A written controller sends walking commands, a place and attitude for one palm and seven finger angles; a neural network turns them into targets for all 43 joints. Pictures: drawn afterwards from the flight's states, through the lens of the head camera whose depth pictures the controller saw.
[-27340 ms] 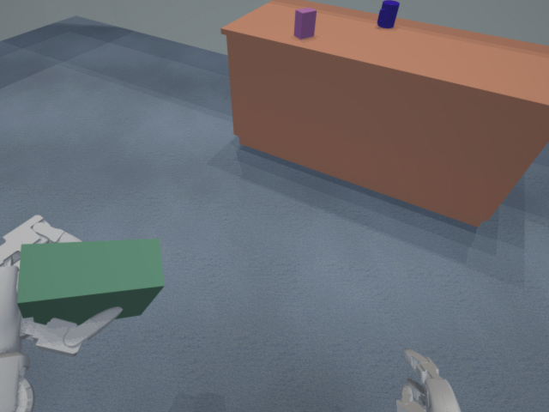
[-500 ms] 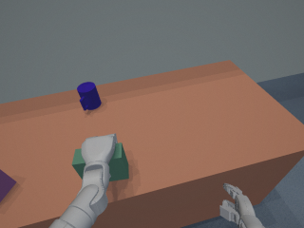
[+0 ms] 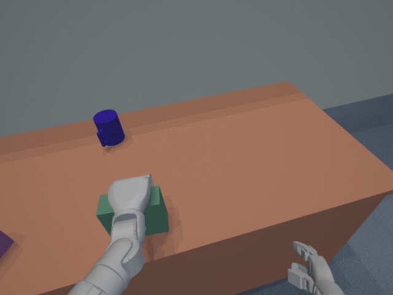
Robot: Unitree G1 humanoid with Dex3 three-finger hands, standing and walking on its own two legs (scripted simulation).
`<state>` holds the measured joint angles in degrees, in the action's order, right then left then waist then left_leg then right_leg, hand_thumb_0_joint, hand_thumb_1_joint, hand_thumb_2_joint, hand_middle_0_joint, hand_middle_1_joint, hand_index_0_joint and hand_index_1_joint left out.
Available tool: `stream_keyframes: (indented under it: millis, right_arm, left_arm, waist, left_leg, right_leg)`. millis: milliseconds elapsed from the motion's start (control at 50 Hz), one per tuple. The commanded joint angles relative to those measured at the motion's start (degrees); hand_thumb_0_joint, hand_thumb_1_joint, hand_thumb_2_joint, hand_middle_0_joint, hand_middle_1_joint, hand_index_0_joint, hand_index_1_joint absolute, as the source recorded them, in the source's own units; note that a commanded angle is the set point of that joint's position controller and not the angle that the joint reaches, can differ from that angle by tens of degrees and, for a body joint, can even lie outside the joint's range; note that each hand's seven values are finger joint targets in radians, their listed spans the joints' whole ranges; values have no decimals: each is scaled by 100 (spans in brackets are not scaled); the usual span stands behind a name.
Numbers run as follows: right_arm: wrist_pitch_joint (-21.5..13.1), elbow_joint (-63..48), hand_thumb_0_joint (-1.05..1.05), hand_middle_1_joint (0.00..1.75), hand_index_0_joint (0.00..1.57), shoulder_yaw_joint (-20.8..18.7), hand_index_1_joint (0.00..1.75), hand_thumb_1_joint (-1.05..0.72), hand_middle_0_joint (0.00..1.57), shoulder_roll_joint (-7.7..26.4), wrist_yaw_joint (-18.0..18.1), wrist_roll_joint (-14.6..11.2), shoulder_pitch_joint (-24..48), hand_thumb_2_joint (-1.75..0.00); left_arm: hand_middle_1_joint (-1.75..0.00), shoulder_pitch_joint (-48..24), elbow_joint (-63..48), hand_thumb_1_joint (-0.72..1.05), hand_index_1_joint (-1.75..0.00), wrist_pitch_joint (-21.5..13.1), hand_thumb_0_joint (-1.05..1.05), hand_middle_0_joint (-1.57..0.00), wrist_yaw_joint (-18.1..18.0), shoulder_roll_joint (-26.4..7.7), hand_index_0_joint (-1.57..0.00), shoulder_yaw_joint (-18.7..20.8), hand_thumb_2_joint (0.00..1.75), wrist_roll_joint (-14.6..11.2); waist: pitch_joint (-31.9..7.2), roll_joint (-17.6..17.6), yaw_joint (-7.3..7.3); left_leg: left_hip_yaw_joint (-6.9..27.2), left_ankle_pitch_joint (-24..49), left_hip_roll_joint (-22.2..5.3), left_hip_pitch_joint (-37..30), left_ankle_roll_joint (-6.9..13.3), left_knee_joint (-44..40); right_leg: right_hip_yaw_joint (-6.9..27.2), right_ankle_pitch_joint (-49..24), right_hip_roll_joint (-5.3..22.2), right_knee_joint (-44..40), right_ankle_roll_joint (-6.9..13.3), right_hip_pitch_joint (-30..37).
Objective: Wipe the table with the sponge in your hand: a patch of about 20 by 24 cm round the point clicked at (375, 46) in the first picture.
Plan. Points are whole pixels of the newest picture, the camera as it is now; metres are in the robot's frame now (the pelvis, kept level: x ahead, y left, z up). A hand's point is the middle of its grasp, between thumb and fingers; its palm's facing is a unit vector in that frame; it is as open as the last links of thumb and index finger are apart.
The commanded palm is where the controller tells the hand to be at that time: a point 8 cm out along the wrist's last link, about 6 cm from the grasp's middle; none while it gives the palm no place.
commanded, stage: slide across to the third lane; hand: left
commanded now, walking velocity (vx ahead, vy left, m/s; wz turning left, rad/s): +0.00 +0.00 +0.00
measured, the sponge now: (137, 218) +0.29 +0.19 -0.03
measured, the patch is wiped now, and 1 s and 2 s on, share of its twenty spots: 0.75 0.95 1.00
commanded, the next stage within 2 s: wipe forward along the third lane in 0.22 s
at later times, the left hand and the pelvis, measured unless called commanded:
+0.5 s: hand (137, 203) +0.31 +0.19 +0.01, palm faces -0.03 -0.06 -1.00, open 9.5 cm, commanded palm +0.28 +0.18 +0.05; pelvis -0.01 +0.00 +0.00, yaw +0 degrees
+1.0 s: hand (139, 185) +0.36 +0.20 +0.01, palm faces -0.06 -0.01 -1.00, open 9.5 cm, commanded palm +0.33 +0.19 +0.04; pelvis -0.02 +0.00 -0.01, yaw -1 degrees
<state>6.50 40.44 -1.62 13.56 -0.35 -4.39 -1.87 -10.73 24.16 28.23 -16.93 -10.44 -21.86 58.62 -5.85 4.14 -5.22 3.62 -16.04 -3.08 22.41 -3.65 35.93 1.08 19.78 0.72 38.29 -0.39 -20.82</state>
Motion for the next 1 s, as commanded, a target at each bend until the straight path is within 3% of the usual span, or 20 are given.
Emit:
stream_keyframes:
  millis: [0,40,280,340,420,440,460,520,540,600,640,680,720,740,800,840,900,920,940,980]
  right_arm:
    - [-280,-1016,0,30,20,-122,30,-90,20,498,39,-38,1238,-90]
    - [-266,-958,0,30,20,-149,30,-90,20,546,28,-11,1207,-90]
    - [-233,-984,0,30,20,-97,30,-90,20,470,55,-35,1241,-90]
    - [-214,-883,0,30,20,-108,30,-90,20,548,99,1,1161,-90]
    - [-188,-817,0,30,20,-78,30,-90,20,544,159,17,1068,-90]
    - [-178,-785,0,30,20,-87,30,-90,20,589,191,29,1055,-90]
    - [-169,-814,0,30,20,-58,30,-90,20,554,213,21,1035,-90]
    - [-170,-744,0,30,20,-55,30,-90,20,564,271,36,943,-90]
    - [-161,-695,0,30,20,-70,30,-90,20,611,300,50,908,-90]
    - [-154,-747,0,30,20,-63,30,-90,20,576,321,47,805,-90]
    - [-134,-719,0,30,20,-82,30,-90,20,629,329,58,751,-90]
    - [-142,-774,0,30,20,-74,30,-90,20,576,334,36,657,-90]
    - [-142,-705,0,30,20,-62,30,-90,20,620,367,46,591,-90]
    - [-132,-663,0,30,20,-75,30,-90,20,667,391,60,555,-90]
    - [-168,-652,0,30,20,-72,30,-90,20,621,434,44,447,-90]
    - [-168,-607,0,30,20,-97,30,-90,20,667,441,78,343,-90]
    - [-161,-638,0,30,20,-103,30,-90,20,619,435,64,249,-90]
    - [-171,-632,0,30,20,-106,30,-90,20,625,423,66,196,-90]
    - [-161,-601,0,30,20,-118,30,-90,20,675,423,78,158,-90]
    - [-155,-605,0,30,20,-121,30,-90,20,639,422,67,93,-90]
  left_arm:
    - [-160,-1229,-604,10,-160,-142,0,-120,53,246,-120,-112,130,-225]
    - [-160,-1067,-539,10,-160,-129,0,-120,22,-2,-120,158,130,-150]
    - [-160,-1583,-452,10,-160,-100,0,-120,44,266,-120,-157,130,-128]
    - [-160,-1484,-168,10,-160,-80,0,-120,5,-131,-120,318,130,-120]
    - [-160,-1759,192,10,-160,-93,0,-120,-20,-76,-120,278,130,-27]
    - [-160,-1729,260,10,-160,-78,0,-120,-45,-383,-120,618,130,-27]
    - [-160,-1938,324,10,-160,-73,0,-120,-34,-162,-120,359,130,23]
    - [-160,-2250,698,10,-160,-70,0,-120,-57,-232,-120,427,130,117]
    - [-160,-2206,816,10,-160,-48,0,-120,-77,-540,-120,767,130,111]
    - [-160,-2252,1034,10,-160,-41,0,-120,-68,-266,-120,549,130,81]
    - [-160,-2256,1207,10,-160,-20,0,-120,-91,-515,-120,826,130,79]
    - [-160,-2572,1269,10,-160,-34,0,-120,-95,-187,-120,490,130,48]
    - [-160,-2875,1471,10,-160,-70,0,-120,-102,-405,-120,614,130,101]
    - [-160,-2841,1621,10,-160,-72,0,-120,-134,-829,-120,1030,130,96]
    - [-160,-3339,1803,10,-160,-168,0,-120,-148,-468,-120,660,130,89]
    - [-160,-3179,1981,10,-160,-192,0,-120,-186,-941,-120,1153,130,80]
    - [-160,-3255,2093,10,-160,-256,0,-120,-192,-655,-120,884,130,51]
    - [-160,-3294,2126,10,-160,-272,0,-120,-197,-658,-120,902,130,35]
    - [-160,-3225,2233,10,-160,-268,0,-120,-215,-1034,-120,1252,130,41]
    - [-160,-3403,2260,10,-160,-324,0,-120,-237,-870,-120,1061,130,54]
  waist:
    - [-690,-1054,148]
    - [-802,-947,53]
    - [-761,-951,166]
    - [-788,-1004,90]
    - [-648,-1219,215]
    - [-674,-1149,140]
    - [-628,-1109,243]
    - [-546,-1001,282]
    - [-620,-1056,228]
    - [-812,-1029,270]
    - [-888,-997,229]
    - [-911,-983,357]
    - [-807,-1065,431]
    - [-746,-1138,364]
    - [-759,-1151,541]
    - [-953,-1035,387]
    - [-1119,-1070,468]
    - [-1133,-1056,475]
    - [-1180,-1094,399]
    - [-1133,-1098,501]
  left_leg:
    - [-412,482,419,-594,450,-353]
    - [-381,580,411,-633,423,-375]
    - [-394,431,398,-620,437,-385]
    - [-387,393,404,-520,416,-400]
    - [-424,290,419,-358,416,-333]
    - [-402,224,426,-305,402,-372]
    - [-436,128,436,-281,420,-345]
    - [-459,-45,459,-129,406,-309]
    - [-429,-70,450,-97,395,-324]
    - [-474,20,457,-31,392,-226]
    - [-442,-26,439,52,365,-229]
    - [-483,-33,441,74,401,-159]
    - [-483,-245,436,219,404,-136]
    - [-438,-322,439,323,395,-159]
    - [-488,-445,427,386,418,-104]
    - [-456,-367,410,413,413,-113]
    - [-513,-256,392,441,420,-36]
    - [-518,-237,383,438,428,-34]
    - [-477,-244,381,509,419,-52]
    - [-512,-252,378,530,436,-18]
  right_leg:
    - [-290,-946,-219,-864,353,-53]
    - [-241,-990,-247,-838,406,0]
    - [-368,-769,-250,-791,382,-151]
    - [-272,-793,-262,-850,396,-115]
    - [-277,-803,-224,-841,347,-252]
    - [-207,-706,-245,-876,368,-243]
    - [-291,-588,-225,-840,339,-337]
    - [-255,-367,-215,-829,338,-538]
    - [-217,-326,-243,-847,359,-518]
    - [-264,-476,-221,-742,330,-516]
    - [-241,-403,-243,-723,347,-551]
    - [-293,-430,-228,-696,315,-637]
    - [-238,-169,-214,-733,287,-800]
    - [-193,-67,-231,-768,302,-784]
    - [-261,84,-202,-712,246,-985]
    - [-210,-16,-221,-714,276,-865]
    - [-235,-174,-198,-655,232,-829]
    - [-235,-232,-203,-669,232,-827]
    - [-189,-221,-222,-690,248,-757]
    - [-213,-216,-203,-676,219,-816]
